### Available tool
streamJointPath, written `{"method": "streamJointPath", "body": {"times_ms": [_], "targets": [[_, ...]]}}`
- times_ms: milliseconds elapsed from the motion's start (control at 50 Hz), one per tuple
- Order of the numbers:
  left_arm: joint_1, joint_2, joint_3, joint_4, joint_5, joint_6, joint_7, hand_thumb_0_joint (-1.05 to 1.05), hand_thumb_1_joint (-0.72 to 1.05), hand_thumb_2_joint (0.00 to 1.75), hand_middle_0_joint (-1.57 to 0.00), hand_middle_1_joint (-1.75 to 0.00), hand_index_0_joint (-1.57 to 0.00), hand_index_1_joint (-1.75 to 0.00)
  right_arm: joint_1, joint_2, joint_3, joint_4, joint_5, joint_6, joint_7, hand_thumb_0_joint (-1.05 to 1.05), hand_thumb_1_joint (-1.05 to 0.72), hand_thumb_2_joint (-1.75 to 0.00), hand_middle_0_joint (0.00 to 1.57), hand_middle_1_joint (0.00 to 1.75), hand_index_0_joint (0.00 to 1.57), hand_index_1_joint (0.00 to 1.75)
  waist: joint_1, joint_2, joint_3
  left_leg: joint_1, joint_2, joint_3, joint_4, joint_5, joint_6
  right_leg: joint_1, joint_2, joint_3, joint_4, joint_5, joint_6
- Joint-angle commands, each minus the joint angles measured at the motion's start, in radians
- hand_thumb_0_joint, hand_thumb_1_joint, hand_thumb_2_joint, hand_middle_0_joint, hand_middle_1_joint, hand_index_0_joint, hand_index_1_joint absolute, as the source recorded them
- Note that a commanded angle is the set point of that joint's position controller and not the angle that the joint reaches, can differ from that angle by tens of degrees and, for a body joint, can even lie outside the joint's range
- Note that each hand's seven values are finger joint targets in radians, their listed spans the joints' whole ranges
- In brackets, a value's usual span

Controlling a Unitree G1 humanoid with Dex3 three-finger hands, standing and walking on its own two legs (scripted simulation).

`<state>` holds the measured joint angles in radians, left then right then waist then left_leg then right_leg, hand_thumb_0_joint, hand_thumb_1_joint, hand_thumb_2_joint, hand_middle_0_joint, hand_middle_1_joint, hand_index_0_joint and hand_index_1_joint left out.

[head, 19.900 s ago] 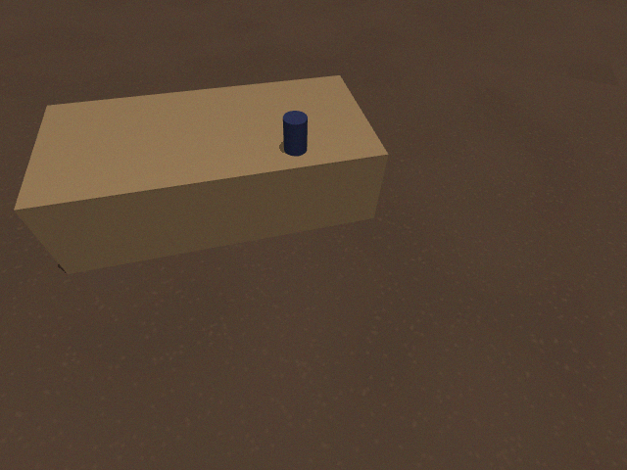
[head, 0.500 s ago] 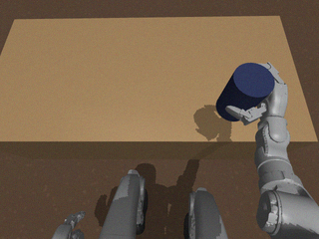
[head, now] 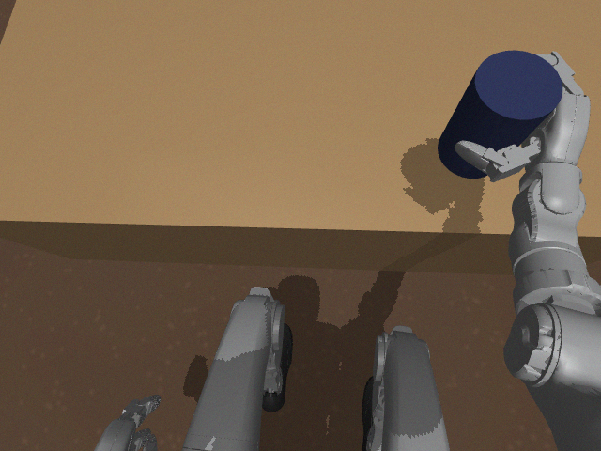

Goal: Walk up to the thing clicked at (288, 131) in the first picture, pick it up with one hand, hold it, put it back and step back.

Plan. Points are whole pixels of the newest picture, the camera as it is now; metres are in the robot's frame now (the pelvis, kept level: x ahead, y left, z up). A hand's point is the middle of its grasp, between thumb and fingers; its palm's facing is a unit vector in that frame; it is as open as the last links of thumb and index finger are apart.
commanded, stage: lower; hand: right
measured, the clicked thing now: (490, 122) +0.53 -0.14 +0.01
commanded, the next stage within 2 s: loosen in 1.10 s
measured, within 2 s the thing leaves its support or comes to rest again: rests again in 1.24 s
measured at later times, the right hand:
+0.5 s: hand (478, 145) +0.54 -0.15 -0.06, palm faces +0.07 +1.00 -0.02, open 11.8 cm
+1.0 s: hand (467, 156) +0.54 -0.15 -0.10, palm faces +0.06 +1.00 -0.03, open 11.8 cm
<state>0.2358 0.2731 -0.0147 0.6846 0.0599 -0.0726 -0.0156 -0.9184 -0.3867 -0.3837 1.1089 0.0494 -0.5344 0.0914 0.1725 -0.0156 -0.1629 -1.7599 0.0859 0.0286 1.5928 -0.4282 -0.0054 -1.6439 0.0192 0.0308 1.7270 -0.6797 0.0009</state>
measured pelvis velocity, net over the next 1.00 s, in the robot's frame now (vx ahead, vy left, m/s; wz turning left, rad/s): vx -0.01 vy -0.01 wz -0.02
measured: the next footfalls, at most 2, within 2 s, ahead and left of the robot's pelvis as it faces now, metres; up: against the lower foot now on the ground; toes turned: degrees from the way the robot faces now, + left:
none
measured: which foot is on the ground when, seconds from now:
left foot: down 0.00-1.00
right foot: down 0.00-1.00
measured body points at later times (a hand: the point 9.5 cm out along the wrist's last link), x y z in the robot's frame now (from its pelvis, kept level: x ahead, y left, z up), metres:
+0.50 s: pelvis +0.00 +0.00 -0.05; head +0.23 -0.02 +0.33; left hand +0.06 +0.28 -0.18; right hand +0.53 -0.21 -0.06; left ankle +0.13 +0.14 -0.51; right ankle +0.04 -0.12 -0.51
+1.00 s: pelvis -0.01 -0.01 -0.09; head +0.22 -0.03 +0.29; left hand +0.03 +0.28 -0.21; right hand +0.53 -0.21 -0.09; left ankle +0.13 +0.14 -0.51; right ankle +0.04 -0.12 -0.51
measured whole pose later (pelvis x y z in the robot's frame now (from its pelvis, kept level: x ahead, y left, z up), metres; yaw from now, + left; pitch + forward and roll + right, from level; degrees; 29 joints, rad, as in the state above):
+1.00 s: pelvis -0.01 -0.01 -0.09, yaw -1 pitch +37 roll +2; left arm 0.23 0.31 -0.02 0.68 0.08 -0.02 -0.04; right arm -1.03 -0.42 -0.38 1.14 0.00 -0.54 0.07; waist 0.21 -0.02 -0.13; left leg -2.08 0.12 0.01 1.89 -0.46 -0.01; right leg -1.96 0.06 0.03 2.04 -0.73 -0.01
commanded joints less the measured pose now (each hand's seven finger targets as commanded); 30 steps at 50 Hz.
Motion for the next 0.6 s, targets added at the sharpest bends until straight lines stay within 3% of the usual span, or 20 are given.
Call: {"method": "streamJointPath", "body": {"times_ms": [0, 20, 40, 60, 100, 140, 180, 220, 260, 280, 320, 340, 360, 380, 420, 480, 520, 580], "targets": [[0.167, 0.190, 0.065, -0.055, 0.000, -0.020, 0.013, 0.00, 0.90, 0.91, -0.20, -0.30, -0.20, -0.30, -0.412, -0.250, -0.044, -0.262, 0.003, -0.080, -0.004, 0.00, -0.09, -1.27, 1.22, 1.38, 1.26, 1.38, -0.004, -0.085, -0.681, 0.607, -0.032, -0.035, -0.125, 0.078, 0.041, 0.165, 0.012, -0.015, -0.241, 0.154, -0.024], [0.170, 0.197, 0.064, -0.050, 0.001, -0.020, 0.012, 0.00, 0.90, 0.91, -0.20, -0.31, -0.20, -0.30, -0.399, -0.203, -0.015, -0.213, 0.000, -0.074, 0.003, 0.00, -0.09, -1.27, 1.22, 1.38, 1.26, 1.38, 0.012, -0.083, -0.673, 0.580, -0.032, -0.028, -0.112, 0.087, 0.043, 0.166, 0.012, -0.010, -0.237, 0.166, -0.021], [0.173, 0.196, 0.067, -0.048, 0.004, -0.017, 0.014, 0.00, 0.90, 0.91, -0.20, -0.30, -0.20, -0.30, -0.427, -0.247, -0.043, -0.273, 0.000, -0.080, -0.002, 0.00, -0.08, -1.27, 1.22, 1.38, 1.26, 1.38, -0.003, -0.112, -0.686, 0.582, -0.032, -0.032, -0.106, 0.097, 0.046, 0.178, 0.012, -0.013, -0.233, 0.176, -0.019], [0.173, 0.198, 0.064, -0.046, 0.002, -0.016, 0.013, 0.00, 0.89, 0.91, -0.20, -0.30, -0.20, -0.31, -0.403, -0.219, -0.029, -0.230, -0.002, -0.073, -0.001, 0.00, -0.09, -1.27, 1.22, 1.38, 1.26, 1.38, 0.007, -0.108, -0.674, 0.561, -0.031, -0.027, -0.104, 0.097, 0.045, 0.190, 0.011, -0.010, -0.233, 0.182, -0.018], [0.189, 0.199, 0.068, -0.041, 0.005, -0.011, 0.012, 0.00, 0.88, 0.92, -0.20, -0.30, -0.19, -0.31, -0.428, -0.230, -0.036, -0.268, -0.001, -0.077, -0.002, 0.00, -0.07, -1.24, 1.20, 1.35, 1.23, 1.35, 0.011, -0.128, -0.703, 0.557, -0.031, -0.023, -0.084, 0.130, 0.049, 0.201, 0.009, -0.006, -0.223, 0.216, -0.014], [0.184, 0.196, 0.069, -0.031, 0.006, -0.011, 0.011, 0.00, 0.89, 0.92, -0.20, -0.30, -0.20, -0.31, -0.343, -0.128, 0.008, -0.145, 0.002, -0.060, 0.003, 0.00, -0.09, -1.25, 1.20, 1.35, 1.23, 1.35, 0.035, -0.080, -0.619, 0.506, -0.033, -0.016, -0.073, 0.119, 0.047, 0.155, 0.007, -0.003, -0.196, 0.205, -0.016], [0.186, 0.202, 0.072, -0.020, 0.009, -0.012, 0.008, 0.00, 0.89, 0.92, -0.21, -0.30, -0.20, -0.31, -0.359, -0.155, -0.007, -0.153, 0.003, -0.070, 0.005, 0.00, -0.07, -1.26, 1.20, 1.36, 1.24, 1.36, 0.031, -0.089, -0.583, 0.462, -0.031, -0.017, -0.052, 0.106, 0.048, 0.107, 0.008, -0.001, -0.179, 0.191, -0.016], [0.193, 0.207, 0.074, -0.027, 0.010, -0.009, 0.001, 0.00, 0.89, 0.91, -0.21, -0.30, -0.20, -0.31, -0.377, -0.189, -0.024, -0.196, -0.005, -0.080, 0.005, 0.00, -0.08, -1.28, 1.22, 1.38, 1.26, 1.38, 0.019, -0.110, -0.635, 0.449, -0.028, -0.016, -0.020, 0.130, 0.050, 0.130, 0.010, -0.001, -0.159, 0.229, -0.012], [0.192, 0.215, 0.075, -0.028, 0.014, -0.007, -0.003, 0.00, 0.89, 0.91, -0.21, -0.30, -0.20, -0.31, -0.355, -0.158, -0.009, -0.152, -0.001, -0.086, 0.012, 0.00, -0.10, -1.27, 1.22, 1.38, 1.26, 1.38, 0.033, -0.099, -0.622, 0.438, -0.024, -0.016, 0.003, 0.150, 0.050, 0.110, 0.012, -0.003, -0.127, 0.250, -0.011], [0.197, 0.216, 0.076, -0.033, 0.013, -0.006, -0.005, 0.00, 0.89, 0.91, -0.21, -0.31, -0.20, -0.31, -0.398, -0.191, -0.033, -0.219, 0.002, -0.100, 0.010, 0.00, -0.11, -1.27, 1.22, 1.37, 1.26, 1.37, 0.028, -0.095, -0.655, 0.448, -0.024, -0.016, 0.015, 0.161, 0.050, 0.106, 0.013, -0.001, -0.124, 0.258, -0.012], [0.189, 0.218, 0.077, -0.039, 0.014, -0.004, -0.008, 0.00, 0.89, 0.91, -0.21, -0.31, -0.20, -0.31, -0.436, -0.188, -0.023, -0.242, 0.000, -0.109, 0.008, 0.00, -0.12, -1.29, 1.23, 1.39, 1.27, 1.39, 0.032, -0.122, -0.677, 0.420, -0.021, -0.018, 0.026, 0.141, 0.049, 0.117, 0.016, -0.004, -0.115, 0.242, -0.011], [0.191, 0.218, 0.077, -0.043, 0.016, 0.000, -0.008, 0.00, 0.89, 0.91, -0.21, -0.31, -0.20, -0.31, -0.451, -0.241, -0.051, -0.274, -0.004, -0.115, -0.001, 0.00, -0.13, -1.29, 1.24, 1.39, 1.27, 1.39, 0.015, -0.129, -0.697, 0.436, -0.020, -0.018, 0.029, 0.130, 0.048, 0.112, 0.018, -0.009, -0.114, 0.230, -0.013], [0.198, 0.226, 0.082, -0.035, 0.019, 0.002, -0.009, 0.00, 0.88, 0.92, -0.21, -0.31, -0.20, -0.31, -0.423, -0.201, -0.027, -0.233, -0.007, -0.113, 0.002, 0.00, -0.11, -1.28, 1.23, 1.38, 1.26, 1.38, 0.030, -0.123, -0.709, 0.458, -0.017, -0.022, 0.037, 0.144, 0.047, 0.097, 0.019, -0.014, -0.099, 0.232, -0.013], [0.198, 0.225, 0.080, -0.039, 0.019, 0.004, -0.009, 0.00, 0.88, 0.92, -0.21, -0.31, -0.20, -0.31, -0.425, -0.199, -0.032, -0.234, -0.006, -0.112, -0.001, 0.00, -0.12, -1.28, 1.23, 1.38, 1.27, 1.38, 0.033, -0.102, -0.723, 0.465, -0.017, -0.024, 0.042, 0.144, 0.044, 0.080, 0.021, -0.016, -0.084, 0.225, -0.016], [0.198, 0.221, 0.076, -0.038, 0.021, 0.009, -0.008, 0.00, 0.88, 0.92, -0.21, -0.31, -0.20, -0.31, -0.473, -0.254, -0.054, -0.291, -0.017, -0.118, -0.011, 0.00, -0.11, -1.29, 1.23, 1.39, 1.27, 1.39, 0.020, -0.129, -0.772, 0.484, -0.012, -0.031, 0.060, 0.159, 0.043, 0.079, 0.023, -0.028, -0.069, 0.236, -0.015], [0.203, 0.232, 0.084, -0.030, 0.022, 0.018, -0.008, 0.00, 0.89, 0.92, -0.21, -0.31, -0.20, -0.31, -0.470, -0.189, -0.009, -0.235, -0.023, -0.102, -0.010, 0.00, -0.09, -1.30, 1.23, 1.40, 1.27, 1.40, 0.049, -0.135, -0.741, 0.417, -0.011, -0.021, 0.072, 0.125, 0.043, 0.077, 0.022, -0.018, -0.062, 0.210, -0.012], [0.198, 0.228, 0.078, -0.028, 0.019, 0.021, -0.006, 0.00, 0.89, 0.91, -0.21, -0.31, -0.20, -0.31, -0.492, -0.228, -0.026, -0.257, -0.030, -0.098, -0.014, 0.00, -0.11, -1.32, 1.25, 1.42, 1.29, 1.42, 0.042, -0.136, -0.731, 0.410, -0.008, -0.024, 0.076, 0.112, 0.041, 0.050, 0.025, -0.023, -0.050, 0.191, -0.016], [0.196, 0.229, 0.078, -0.030, 0.017, 0.025, -0.010, 0.00, 0.89, 0.91, -0.21, -0.31, -0.20, -0.31, -0.464, -0.191, -0.014, -0.198, -0.026, -0.079, -0.011, 0.00, -0.08, -1.33, 1.25, 1.44, 1.30, 1.44, 0.054, -0.095, -0.686, 0.397, -0.007, -0.023, 0.076, 0.074, 0.036, -0.011, 0.028, -0.025, -0.039, 0.146, -0.022]]}}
